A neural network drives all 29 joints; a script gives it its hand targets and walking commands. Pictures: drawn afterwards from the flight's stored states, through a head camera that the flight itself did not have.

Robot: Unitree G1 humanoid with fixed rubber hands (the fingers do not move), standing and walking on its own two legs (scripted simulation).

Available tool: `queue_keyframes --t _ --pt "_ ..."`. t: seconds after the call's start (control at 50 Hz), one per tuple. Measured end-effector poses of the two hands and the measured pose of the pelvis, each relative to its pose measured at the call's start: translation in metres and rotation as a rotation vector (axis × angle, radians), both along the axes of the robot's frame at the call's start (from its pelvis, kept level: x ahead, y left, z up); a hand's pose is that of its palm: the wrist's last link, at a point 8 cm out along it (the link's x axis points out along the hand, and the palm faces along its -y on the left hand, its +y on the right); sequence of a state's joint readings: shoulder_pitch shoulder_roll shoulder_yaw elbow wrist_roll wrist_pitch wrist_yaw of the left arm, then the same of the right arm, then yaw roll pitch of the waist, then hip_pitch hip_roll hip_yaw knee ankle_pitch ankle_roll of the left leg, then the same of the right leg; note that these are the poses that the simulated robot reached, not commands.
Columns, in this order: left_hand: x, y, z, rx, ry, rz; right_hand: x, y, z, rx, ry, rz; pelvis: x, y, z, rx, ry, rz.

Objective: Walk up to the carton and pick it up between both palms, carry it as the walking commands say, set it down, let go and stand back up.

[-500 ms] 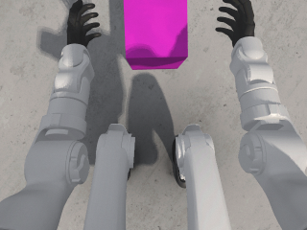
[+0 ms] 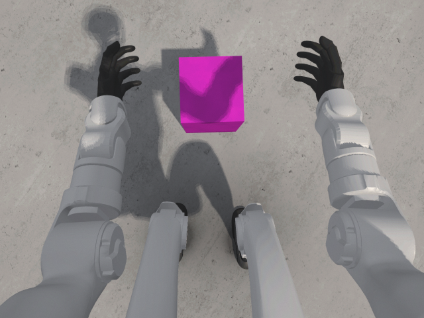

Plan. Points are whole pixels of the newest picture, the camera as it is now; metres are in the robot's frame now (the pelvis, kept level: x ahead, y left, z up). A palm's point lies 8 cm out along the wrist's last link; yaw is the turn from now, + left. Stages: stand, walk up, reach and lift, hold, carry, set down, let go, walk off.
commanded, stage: set down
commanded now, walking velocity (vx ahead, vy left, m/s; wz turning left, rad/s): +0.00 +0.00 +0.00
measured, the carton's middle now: (210, 99) +0.56 +0.00 -0.48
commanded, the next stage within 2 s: let go in 0.30 s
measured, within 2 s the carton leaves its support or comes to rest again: neither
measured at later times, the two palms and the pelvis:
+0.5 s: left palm (83, 91) +0.45 +0.18 -0.02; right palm (355, 86) +0.46 -0.19 -0.02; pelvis +0.03 +0.01 +0.10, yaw +0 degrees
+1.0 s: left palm out of the picture +0.28 +0.23 +0.10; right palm out of the picture +0.29 -0.23 +0.10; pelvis +0.09 +0.00 +0.18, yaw +0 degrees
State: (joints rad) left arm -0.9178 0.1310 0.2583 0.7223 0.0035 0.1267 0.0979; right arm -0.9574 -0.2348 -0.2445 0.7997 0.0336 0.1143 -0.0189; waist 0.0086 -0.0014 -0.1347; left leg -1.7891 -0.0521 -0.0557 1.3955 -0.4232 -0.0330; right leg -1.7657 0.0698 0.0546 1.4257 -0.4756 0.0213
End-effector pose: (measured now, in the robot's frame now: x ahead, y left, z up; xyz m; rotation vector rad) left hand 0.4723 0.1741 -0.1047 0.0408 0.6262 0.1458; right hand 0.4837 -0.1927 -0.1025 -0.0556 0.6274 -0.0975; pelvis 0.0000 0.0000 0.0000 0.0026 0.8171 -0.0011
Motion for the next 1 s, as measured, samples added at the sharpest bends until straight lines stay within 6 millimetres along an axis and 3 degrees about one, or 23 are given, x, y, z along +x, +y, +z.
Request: queue_keyframes --t 0.26,0.46,0.58,0.78,1.0 --pt "-0.002 0.002 0.072 0.010 0.000 -0.016 -0.002 0.002 0.072 -0.014 0.007 0.014 0.012 0.003 0.071 -0.007 -0.054 0.003" --pt "-0.013 0.005 0.083 0.059 0.050 -0.051 -0.016 0.004 0.082 -0.049 0.054 0.028 0.023 0.005 0.096 -0.009 -0.072 0.005" --pt "-0.048 0.017 0.096 0.100 0.094 -0.083 -0.050 -0.004 0.096 -0.102 0.090 0.055 0.036 0.005 0.111 -0.009 -0.124 0.008" --pt "-0.124 0.047 0.156 0.110 0.159 -0.090 -0.122 -0.026 0.157 -0.109 0.134 0.058 0.065 0.004 0.151 -0.001 -0.339 0.006" --pt "-0.188 0.053 0.206 0.096 0.171 -0.104 -0.194 -0.036 0.203 -0.102 0.153 0.046 0.086 0.002 0.181 0.001 -0.596 0.001"
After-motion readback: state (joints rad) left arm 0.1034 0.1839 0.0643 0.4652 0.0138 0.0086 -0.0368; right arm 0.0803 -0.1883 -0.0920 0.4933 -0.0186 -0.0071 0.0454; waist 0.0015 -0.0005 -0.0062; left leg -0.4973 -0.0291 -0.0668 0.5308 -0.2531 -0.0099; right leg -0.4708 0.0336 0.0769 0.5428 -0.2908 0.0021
